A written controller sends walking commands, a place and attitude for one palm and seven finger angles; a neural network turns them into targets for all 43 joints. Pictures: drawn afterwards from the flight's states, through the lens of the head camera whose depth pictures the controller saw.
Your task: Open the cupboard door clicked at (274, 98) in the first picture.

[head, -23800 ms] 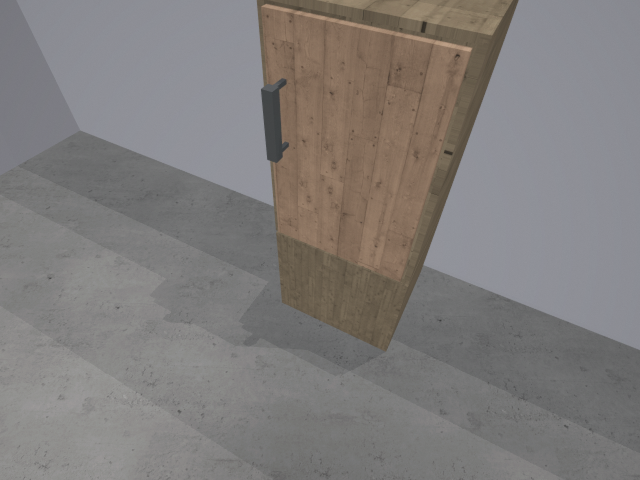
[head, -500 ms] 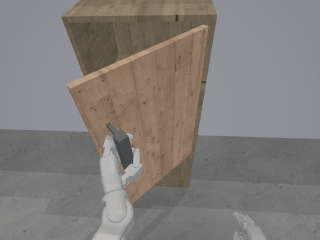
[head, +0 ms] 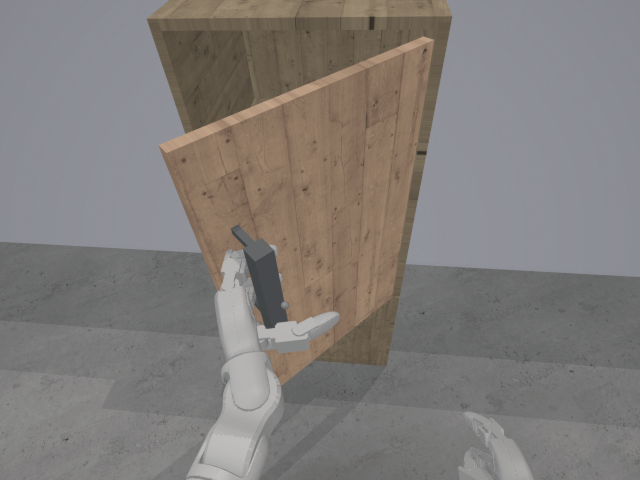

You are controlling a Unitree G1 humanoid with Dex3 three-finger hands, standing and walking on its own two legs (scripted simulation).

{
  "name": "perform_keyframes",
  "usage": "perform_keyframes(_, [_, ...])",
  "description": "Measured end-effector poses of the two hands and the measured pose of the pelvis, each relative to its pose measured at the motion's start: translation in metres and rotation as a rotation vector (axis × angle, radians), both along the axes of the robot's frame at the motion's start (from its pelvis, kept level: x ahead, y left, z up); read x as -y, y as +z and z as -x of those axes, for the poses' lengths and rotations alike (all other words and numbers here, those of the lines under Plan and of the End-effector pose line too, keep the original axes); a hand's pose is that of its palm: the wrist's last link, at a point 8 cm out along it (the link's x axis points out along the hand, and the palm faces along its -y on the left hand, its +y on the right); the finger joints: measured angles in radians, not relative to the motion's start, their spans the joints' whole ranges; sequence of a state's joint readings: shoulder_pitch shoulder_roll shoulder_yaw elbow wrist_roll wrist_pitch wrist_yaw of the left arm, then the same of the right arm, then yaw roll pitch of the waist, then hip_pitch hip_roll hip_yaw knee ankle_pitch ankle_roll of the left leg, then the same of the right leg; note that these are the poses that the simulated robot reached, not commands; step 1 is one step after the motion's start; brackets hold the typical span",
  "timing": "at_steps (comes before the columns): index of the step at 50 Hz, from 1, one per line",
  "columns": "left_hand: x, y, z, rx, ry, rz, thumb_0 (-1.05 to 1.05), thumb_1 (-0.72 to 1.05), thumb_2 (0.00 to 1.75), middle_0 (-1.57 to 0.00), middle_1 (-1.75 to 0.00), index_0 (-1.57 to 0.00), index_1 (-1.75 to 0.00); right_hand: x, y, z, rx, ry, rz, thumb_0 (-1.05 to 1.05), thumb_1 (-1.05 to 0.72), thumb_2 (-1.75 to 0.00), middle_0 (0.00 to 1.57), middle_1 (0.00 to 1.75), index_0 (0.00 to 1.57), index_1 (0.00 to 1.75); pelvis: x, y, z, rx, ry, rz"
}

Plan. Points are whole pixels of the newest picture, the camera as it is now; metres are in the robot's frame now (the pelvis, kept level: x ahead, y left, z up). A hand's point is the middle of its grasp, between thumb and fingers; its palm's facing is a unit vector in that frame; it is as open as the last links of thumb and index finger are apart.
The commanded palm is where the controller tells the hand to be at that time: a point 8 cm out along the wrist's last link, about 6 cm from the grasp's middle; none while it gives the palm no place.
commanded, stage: open thumb and fingers to let go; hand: left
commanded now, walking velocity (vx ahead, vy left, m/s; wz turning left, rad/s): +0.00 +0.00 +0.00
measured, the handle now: (259, 282) +0.35 +0.10 +0.08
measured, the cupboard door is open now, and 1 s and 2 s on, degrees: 46 45 45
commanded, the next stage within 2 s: slide the hand sideways off the handle in 0.34 s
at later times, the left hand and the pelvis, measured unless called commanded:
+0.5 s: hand (280, 306) +0.31 +0.07 +0.08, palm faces +0.21 -0.98 -0.02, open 15.0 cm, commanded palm +0.27 +0.12 +0.08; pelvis -0.01 +0.03 +0.00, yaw -1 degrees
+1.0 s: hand (257, 340) +0.26 +0.09 +0.08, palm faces -0.14 -0.99 -0.01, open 16.3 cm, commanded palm +0.24 +0.15 +0.08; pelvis +0.00 +0.03 +0.00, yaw -2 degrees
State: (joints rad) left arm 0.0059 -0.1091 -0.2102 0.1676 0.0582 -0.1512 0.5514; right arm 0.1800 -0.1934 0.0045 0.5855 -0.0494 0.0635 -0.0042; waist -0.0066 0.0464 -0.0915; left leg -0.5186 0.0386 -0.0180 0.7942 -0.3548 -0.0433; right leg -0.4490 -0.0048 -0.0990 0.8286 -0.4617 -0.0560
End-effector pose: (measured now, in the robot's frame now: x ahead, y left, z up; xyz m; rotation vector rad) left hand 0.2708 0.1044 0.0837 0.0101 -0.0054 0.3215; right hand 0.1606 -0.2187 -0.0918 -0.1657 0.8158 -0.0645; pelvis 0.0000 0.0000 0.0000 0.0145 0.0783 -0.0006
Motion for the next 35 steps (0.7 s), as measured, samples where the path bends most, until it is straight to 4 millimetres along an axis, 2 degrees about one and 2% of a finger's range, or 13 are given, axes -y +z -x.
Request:
perform_keyframes(4, [-0.002, 0.000, -0.003, 0.001, -0.003, 0.004, 0.00, -0.33, 0.37, -0.31, -1.18, -0.30, -1.17, -0.004, 0.000, 0.006, -0.013, -0.006, 0.005, 0.01, -0.90, -0.90, 0.20, 0.30, 0.20, 0.30, -0.004, 0.000, 0.003, 0.001, -0.003, 0.004])
perform_keyframes(8, [-0.003, 0.000, -0.005, 0.001, -0.008, 0.008, -0.01, -0.42, 0.33, -0.29, -1.06, -0.28, -1.05, -0.009, 0.000, 0.012, -0.021, -0.012, 0.008, 0.01, -0.90, -0.90, 0.20, 0.30, 0.20, 0.30, -0.009, 0.000, 0.005, 0.000, -0.008, 0.007])
perform_keyframes(15, [-0.002, 0.000, -0.005, 0.003, -0.040, 0.007, -0.01, -0.48, 0.31, -0.27, -0.79, -0.26, -0.78, -0.015, 0.001, 0.019, -0.024, -0.025, 0.011, 0.01, -0.90, -0.90, 0.20, 0.30, 0.20, 0.30, -0.018, -0.001, 0.007, 0.002, -0.016, 0.015])
perform_keyframes(23, [-0.006, 0.000, -0.005, 0.002, -0.048, 0.006, -0.01, -0.49, 0.30, -0.38, -0.62, -0.37, -0.63, -0.025, 0.001, 0.020, -0.028, -0.015, 0.017, 0.01, -0.90, -0.90, 0.20, 0.30, 0.20, 0.30, -0.026, -0.002, 0.012, 0.004, -0.015, 0.022])
perform_keyframes(25, [-0.010, -0.001, -0.004, 0.015, -0.109, -0.019, -0.01, -0.49, 0.30, -0.38, -0.59, -0.34, -0.59, -0.027, 0.001, 0.021, -0.030, -0.009, 0.014, 0.01, -0.90, -0.90, 0.20, 0.30, 0.20, 0.30, -0.027, -0.002, 0.013, 0.004, -0.013, 0.019])
perform_keyframes(29, [-0.025, -0.002, -0.003, 0.043, -0.388, -0.092, -0.02, -0.49, 0.30, -0.30, -0.48, -0.23, -0.48, -0.029, 0.002, 0.026, -0.015, -0.022, 0.008, 0.01, -0.90, -0.90, 0.20, 0.30, 0.20, 0.30, -0.030, -0.003, 0.016, 0.005, -0.012, 0.020])
perform_keyframes(31, [-0.030, -0.002, -0.004, 0.035, -0.485, -0.076, -0.02, -0.49, 0.30, -0.26, -0.43, -0.19, -0.43, -0.030, 0.003, 0.029, -0.002, -0.034, 0.004, 0.01, -0.90, -0.90, 0.20, 0.30, 0.20, 0.30, -0.032, -0.002, 0.016, 0.011, -0.013, 0.024])
perform_keyframes(35, [-0.030, -0.005, -0.003, 0.009, -0.510, 0.019, -0.02, -0.50, 0.30, -0.21, -0.37, -0.16, -0.36, -0.031, 0.005, 0.033, 0.020, -0.044, -0.001, 0.01, -0.90, -0.90, 0.20, 0.30, 0.20, 0.30, -0.037, -0.001, 0.016, 0.014, -0.020, 0.025])
